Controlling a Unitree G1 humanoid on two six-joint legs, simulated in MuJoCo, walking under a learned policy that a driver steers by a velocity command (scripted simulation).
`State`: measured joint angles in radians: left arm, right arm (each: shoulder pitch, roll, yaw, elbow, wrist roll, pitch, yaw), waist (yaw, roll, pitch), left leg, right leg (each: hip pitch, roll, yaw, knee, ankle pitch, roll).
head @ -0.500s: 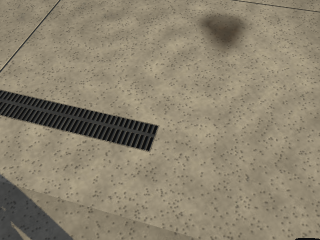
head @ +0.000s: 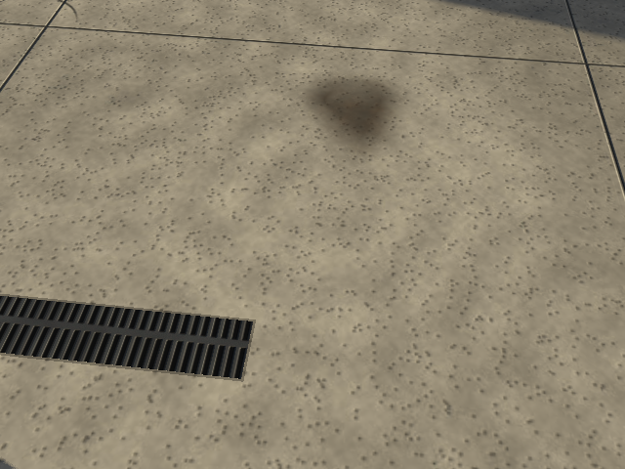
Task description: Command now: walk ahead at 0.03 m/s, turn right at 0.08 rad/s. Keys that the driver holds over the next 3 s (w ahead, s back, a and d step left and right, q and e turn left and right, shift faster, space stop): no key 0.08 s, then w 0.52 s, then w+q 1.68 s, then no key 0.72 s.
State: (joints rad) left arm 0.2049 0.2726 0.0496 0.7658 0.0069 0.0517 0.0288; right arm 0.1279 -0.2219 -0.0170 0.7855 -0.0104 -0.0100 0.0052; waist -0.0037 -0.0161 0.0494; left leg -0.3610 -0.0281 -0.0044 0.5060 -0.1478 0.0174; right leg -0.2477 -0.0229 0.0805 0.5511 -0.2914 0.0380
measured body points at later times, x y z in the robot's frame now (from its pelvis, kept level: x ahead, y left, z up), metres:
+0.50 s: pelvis +0.13 +0.01 +0.02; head +0.14 +0.02 +0.46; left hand +0.25 +0.28 -0.10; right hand +0.15 -0.27 -0.11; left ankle +0.08 +0.10 -0.73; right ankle +0.12 -0.14 -0.66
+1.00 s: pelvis +0.37 -0.06 +0.01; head +0.39 -0.07 +0.46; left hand +0.39 +0.22 -0.10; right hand +0.53 -0.33 -0.10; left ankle +0.41 +0.11 -0.65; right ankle +0.38 -0.16 -0.73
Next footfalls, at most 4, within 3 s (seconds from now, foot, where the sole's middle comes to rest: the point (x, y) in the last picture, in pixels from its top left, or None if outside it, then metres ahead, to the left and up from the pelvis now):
0.74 right None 0.42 -0.16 -0.77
1.30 left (259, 384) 0.66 0.15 -0.77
1.78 right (281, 260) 1.01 0.11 -0.77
2.30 left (132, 260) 1.01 0.50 -0.77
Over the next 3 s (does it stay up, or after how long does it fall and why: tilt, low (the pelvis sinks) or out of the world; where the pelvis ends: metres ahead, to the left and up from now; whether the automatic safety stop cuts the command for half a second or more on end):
stays up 1.11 0.47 0.00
